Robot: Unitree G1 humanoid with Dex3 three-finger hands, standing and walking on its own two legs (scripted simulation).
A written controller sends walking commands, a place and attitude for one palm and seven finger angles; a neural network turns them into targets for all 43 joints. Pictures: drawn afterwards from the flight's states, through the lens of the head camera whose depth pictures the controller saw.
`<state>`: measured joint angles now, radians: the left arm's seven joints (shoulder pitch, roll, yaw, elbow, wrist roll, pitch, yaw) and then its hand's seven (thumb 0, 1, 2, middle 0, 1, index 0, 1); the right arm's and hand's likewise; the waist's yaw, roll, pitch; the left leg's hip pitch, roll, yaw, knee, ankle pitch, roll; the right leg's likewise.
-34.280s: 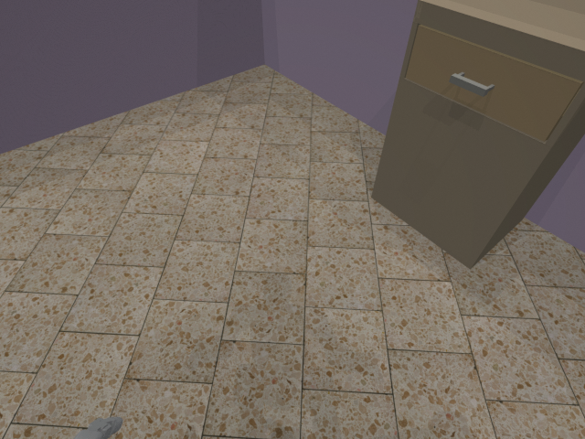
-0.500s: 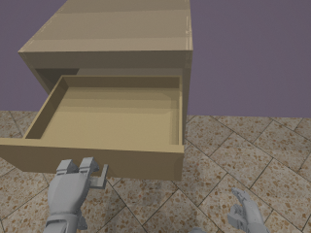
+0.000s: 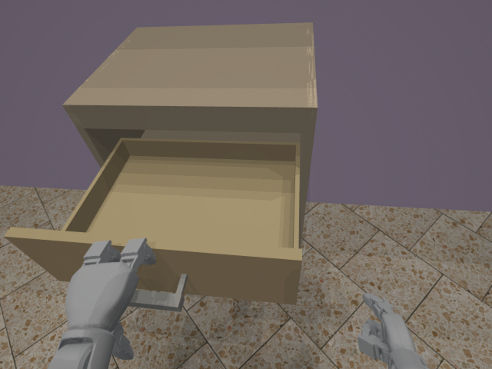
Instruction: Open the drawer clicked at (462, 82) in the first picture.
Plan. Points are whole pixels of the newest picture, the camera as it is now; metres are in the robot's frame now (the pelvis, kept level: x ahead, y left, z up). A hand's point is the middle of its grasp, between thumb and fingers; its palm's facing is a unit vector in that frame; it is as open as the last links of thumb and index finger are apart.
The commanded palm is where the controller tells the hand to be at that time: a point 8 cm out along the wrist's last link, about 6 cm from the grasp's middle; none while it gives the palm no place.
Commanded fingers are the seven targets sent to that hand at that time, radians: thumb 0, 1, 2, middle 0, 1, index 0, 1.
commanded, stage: lift the hand off the handle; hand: left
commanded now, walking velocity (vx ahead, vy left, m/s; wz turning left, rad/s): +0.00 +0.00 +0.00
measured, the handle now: (152, 288) +0.24 +0.22 -0.03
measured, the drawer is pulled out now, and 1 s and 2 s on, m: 0.30 0.30 0.30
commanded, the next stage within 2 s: draw the hand back to the body in 0.62 s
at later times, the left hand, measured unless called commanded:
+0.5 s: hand (105, 267) +0.21 +0.23 +0.12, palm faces +0.15 -0.11 -0.98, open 13.8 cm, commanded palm +0.16 +0.22 +0.17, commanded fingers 0.00 -0.50 0.30 -0.30 -1.20 -0.30 -1.20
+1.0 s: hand (88, 267) +0.20 +0.24 +0.13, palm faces +0.11 -0.07 -0.99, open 13.8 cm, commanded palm +0.16 +0.23 +0.18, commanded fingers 0.00 -0.50 0.30 -0.30 -1.20 -0.30 -1.20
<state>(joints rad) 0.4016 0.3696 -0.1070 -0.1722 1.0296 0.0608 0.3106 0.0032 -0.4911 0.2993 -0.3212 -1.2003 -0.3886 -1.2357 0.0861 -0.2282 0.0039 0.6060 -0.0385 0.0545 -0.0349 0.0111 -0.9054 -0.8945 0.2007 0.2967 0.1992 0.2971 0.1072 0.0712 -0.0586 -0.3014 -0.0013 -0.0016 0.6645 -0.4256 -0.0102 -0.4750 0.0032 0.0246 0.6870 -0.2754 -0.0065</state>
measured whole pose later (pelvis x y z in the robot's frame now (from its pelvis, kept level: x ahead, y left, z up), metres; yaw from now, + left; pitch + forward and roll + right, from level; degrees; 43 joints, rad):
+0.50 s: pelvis +0.01 +0.01 +0.02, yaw +0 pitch -1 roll +0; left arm 0.43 0.43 -0.09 -0.45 0.96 0.15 0.16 0.00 -0.49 0.30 -0.32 -1.20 -0.32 -1.20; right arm 0.08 -0.25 0.04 0.59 0.00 0.10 0.01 0.01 -0.91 -0.89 0.20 0.30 0.20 0.30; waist 0.12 0.11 -0.03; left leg -0.11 0.00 0.00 0.50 -0.37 0.00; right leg -0.28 0.00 0.03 0.52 -0.22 0.01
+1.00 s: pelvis +0.01 +0.00 +0.02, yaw +0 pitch -2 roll +0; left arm 0.41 0.48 0.00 -0.42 0.90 0.14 0.10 0.00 -0.49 0.30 -0.32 -1.20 -0.32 -1.20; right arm 0.08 -0.26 0.04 0.61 0.00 0.11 0.00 0.01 -0.91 -0.89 0.20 0.30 0.20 0.30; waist 0.12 0.12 0.00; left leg -0.08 0.02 -0.01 0.44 -0.33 -0.02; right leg -0.24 0.02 0.01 0.47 -0.19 -0.01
